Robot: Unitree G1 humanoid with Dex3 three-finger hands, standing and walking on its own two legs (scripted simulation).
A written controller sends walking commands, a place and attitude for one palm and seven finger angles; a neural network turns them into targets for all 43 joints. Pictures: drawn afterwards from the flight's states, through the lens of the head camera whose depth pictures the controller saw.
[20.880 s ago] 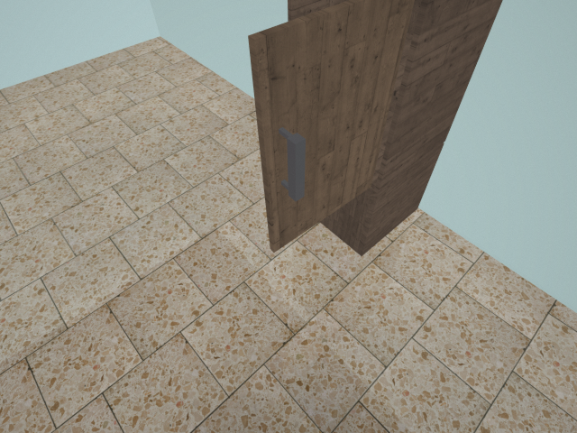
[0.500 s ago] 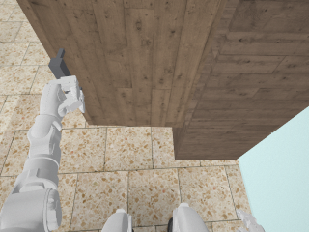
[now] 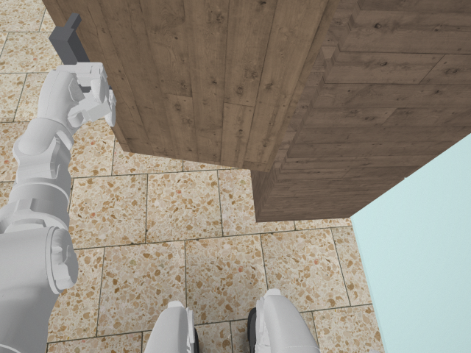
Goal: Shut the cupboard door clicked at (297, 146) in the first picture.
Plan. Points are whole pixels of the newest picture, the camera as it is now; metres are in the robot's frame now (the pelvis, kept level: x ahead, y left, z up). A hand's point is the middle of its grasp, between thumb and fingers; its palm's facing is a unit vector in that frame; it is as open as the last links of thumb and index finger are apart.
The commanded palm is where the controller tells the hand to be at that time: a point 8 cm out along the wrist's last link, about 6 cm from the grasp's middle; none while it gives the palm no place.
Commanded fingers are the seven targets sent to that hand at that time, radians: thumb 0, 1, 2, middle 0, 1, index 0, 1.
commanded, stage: push the door shut along its arc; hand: left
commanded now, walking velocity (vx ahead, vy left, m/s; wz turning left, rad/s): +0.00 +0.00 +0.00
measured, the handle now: (89, 68) +0.58 +0.22 +0.07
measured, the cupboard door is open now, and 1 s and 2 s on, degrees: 79 68 58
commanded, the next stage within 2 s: pull the fist back off the door in 1.16 s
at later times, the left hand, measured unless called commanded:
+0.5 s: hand (149, 68) +0.57 +0.12 +0.08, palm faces -0.34 -0.94 -0.01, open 3.1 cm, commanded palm +0.57 +0.16 +0.07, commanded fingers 0.00 0.90 0.90 -1.30 -1.50 -1.30 -1.50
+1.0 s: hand (154, 60) +0.59 +0.11 +0.08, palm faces -0.40 -0.92 -0.02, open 3.2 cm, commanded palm +0.62 +0.12 +0.07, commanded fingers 0.00 0.90 0.90 -1.30 -1.50 -1.30 -1.50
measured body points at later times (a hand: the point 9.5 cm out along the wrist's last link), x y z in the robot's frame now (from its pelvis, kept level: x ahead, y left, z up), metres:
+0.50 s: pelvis +0.01 +0.01 -0.01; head +0.18 +0.02 +0.41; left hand +0.58 +0.17 +0.08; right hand -0.01 -0.25 -0.11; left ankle +0.02 +0.11 -0.65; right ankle +0.06 -0.13 -0.65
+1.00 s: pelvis +0.01 +0.00 -0.02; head +0.20 +0.02 +0.39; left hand +0.60 +0.16 +0.09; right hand -0.01 -0.28 -0.12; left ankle +0.02 +0.11 -0.65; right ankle +0.06 -0.13 -0.65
